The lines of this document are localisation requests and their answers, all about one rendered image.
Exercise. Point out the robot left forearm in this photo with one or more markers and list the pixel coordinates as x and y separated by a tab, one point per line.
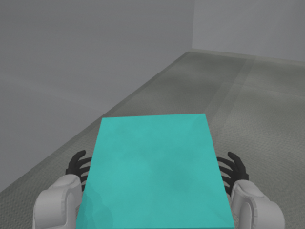
55	208

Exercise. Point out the carton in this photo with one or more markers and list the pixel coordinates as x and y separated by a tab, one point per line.
154	172

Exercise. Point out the robot right forearm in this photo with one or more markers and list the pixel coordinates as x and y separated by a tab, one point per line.
254	209

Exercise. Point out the right robot hand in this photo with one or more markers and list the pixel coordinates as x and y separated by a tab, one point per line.
238	171

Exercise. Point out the left robot hand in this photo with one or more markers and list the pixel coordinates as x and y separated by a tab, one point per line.
74	167

